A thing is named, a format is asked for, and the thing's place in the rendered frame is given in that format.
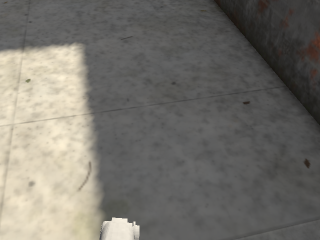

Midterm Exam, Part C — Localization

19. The robot left shin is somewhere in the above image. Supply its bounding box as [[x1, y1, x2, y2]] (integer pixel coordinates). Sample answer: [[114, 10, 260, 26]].
[[99, 221, 109, 239]]

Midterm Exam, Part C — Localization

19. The robot left thigh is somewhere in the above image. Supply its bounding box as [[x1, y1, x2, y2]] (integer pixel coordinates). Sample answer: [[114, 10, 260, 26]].
[[100, 217, 140, 240]]

